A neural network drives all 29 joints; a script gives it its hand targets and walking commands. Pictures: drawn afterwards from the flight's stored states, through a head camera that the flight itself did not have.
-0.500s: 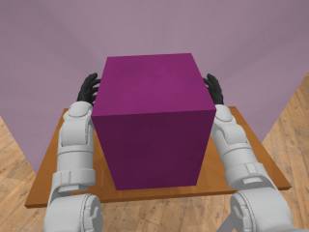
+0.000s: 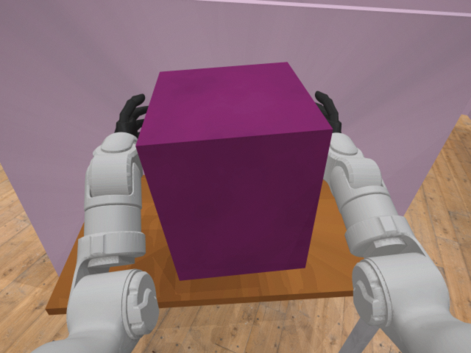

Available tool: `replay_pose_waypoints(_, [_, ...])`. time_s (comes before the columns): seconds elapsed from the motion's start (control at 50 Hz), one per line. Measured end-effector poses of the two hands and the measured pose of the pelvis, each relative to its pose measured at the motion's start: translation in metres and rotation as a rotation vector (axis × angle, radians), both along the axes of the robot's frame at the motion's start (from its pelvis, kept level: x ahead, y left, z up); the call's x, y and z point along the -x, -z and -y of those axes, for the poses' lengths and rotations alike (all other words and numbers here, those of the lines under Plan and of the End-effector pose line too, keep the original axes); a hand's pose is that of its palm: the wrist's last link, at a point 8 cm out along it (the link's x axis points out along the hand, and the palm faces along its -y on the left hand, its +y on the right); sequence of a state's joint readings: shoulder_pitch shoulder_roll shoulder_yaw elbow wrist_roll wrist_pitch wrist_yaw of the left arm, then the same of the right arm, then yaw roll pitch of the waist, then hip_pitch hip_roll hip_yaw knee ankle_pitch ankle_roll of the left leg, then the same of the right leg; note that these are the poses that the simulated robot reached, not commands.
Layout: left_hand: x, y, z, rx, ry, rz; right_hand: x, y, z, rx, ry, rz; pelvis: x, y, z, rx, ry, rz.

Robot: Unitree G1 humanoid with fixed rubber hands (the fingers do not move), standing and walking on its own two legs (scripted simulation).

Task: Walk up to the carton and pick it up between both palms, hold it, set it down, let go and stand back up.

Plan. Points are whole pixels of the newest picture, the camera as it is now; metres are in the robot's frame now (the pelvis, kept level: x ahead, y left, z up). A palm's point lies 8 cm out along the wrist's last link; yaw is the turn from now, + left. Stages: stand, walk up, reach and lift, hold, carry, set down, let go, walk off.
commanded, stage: reach and lift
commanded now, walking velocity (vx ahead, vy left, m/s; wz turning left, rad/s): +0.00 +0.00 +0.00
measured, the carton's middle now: (233, 171) +0.39 -0.01 +0.18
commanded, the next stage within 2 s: hold in 0.98 s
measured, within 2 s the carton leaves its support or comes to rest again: neither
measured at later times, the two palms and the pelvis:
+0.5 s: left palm (130, 123) +0.38 +0.15 +0.28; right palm (336, 117) +0.38 -0.17 +0.29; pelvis +0.00 -0.01 +0.00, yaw +1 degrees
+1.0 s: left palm (128, 115) +0.38 +0.15 +0.29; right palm (339, 105) +0.38 -0.16 +0.31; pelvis +0.01 +0.00 +0.00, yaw +0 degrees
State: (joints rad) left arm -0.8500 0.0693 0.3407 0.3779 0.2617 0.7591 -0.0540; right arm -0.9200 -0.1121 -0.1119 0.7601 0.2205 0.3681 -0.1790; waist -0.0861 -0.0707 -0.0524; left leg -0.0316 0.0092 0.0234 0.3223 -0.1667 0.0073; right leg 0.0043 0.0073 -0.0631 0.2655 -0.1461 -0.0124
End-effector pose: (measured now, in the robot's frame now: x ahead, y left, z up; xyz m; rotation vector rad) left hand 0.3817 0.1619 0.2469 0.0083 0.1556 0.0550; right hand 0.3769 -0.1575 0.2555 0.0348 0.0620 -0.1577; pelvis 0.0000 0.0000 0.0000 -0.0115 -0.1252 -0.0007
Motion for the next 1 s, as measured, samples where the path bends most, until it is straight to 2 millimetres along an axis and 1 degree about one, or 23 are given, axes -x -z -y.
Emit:
replay_pose_waypoints(0.16, [0.001,-0.008,0.001,0.000,-0.013,-0.018,-0.003,-0.010,0.001,0.005,-0.014,-0.020,0.005,0.000,0.007,-0.002,-0.002,-0.022])
replay_pose_waypoints(0.28, [0.008,-0.022,0.006,-0.039,-0.034,0.010,-0.002,-0.024,0.005,-0.002,-0.033,0.002,0.005,0.001,0.010,0.003,-0.010,-0.023])
replay_pose_waypoints(0.4, [0.005,-0.023,0.010,-0.015,-0.023,-0.032,-0.002,-0.026,0.010,-0.002,-0.022,-0.042,0.004,0.000,0.011,-0.001,-0.012,-0.032])
replay_pose_waypoints(0.56, [0.002,-0.037,0.005,-0.005,-0.025,-0.012,-0.005,-0.040,0.005,0.004,-0.024,-0.029,0.000,0.000,0.010,0.001,-0.010,-0.048])
replay_pose_waypoints(0.74, [-0.001,-0.039,0.000,-0.013,-0.018,-0.013,-0.008,-0.049,0.000,0.007,-0.025,-0.036,-0.005,0.000,0.006,0.007,-0.014,-0.049])
replay_pose_waypoints(0.88, [-0.001,-0.039,0.004,-0.017,-0.009,-0.015,-0.007,-0.053,0.003,0.004,-0.016,-0.040,-0.008,0.001,0.003,0.009,-0.005,-0.048])
replay_pose_waypoints(1.0, [0.001,-0.043,0.007,-0.019,-0.011,-0.014,-0.005,-0.057,0.007,0.004,-0.017,-0.042,-0.007,0.001,0.002,0.009,0.005,-0.050])
